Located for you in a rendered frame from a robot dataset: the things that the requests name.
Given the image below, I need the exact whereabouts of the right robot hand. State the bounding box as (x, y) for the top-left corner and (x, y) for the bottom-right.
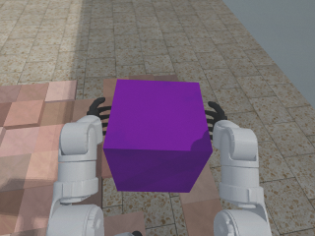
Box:
(205, 101), (227, 140)

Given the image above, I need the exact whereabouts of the left robot hand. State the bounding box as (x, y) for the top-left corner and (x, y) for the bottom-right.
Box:
(87, 96), (111, 136)

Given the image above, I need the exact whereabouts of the robot right forearm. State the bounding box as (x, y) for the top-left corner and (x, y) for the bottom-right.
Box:
(213, 120), (273, 236)

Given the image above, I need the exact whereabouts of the robot left forearm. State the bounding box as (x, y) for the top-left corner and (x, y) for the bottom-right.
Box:
(45, 115), (103, 236)

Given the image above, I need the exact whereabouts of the left robot upper arm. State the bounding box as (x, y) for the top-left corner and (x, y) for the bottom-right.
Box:
(46, 204), (104, 236)

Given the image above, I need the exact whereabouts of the right robot upper arm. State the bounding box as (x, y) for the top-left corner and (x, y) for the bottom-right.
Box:
(214, 209), (272, 236)

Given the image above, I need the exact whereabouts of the carton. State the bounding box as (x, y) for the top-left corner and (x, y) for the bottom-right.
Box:
(103, 79), (213, 193)

